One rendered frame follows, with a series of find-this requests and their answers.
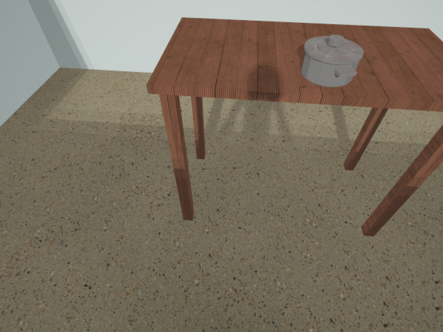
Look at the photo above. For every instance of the pot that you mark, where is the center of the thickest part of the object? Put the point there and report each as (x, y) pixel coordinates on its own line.
(325, 74)

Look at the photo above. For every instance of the table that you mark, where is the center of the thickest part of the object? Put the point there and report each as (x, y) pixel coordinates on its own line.
(401, 68)

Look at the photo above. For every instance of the knob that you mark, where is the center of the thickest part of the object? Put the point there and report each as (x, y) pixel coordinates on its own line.
(335, 40)

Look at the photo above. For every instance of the lid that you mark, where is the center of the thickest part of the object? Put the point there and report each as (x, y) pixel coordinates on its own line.
(318, 48)

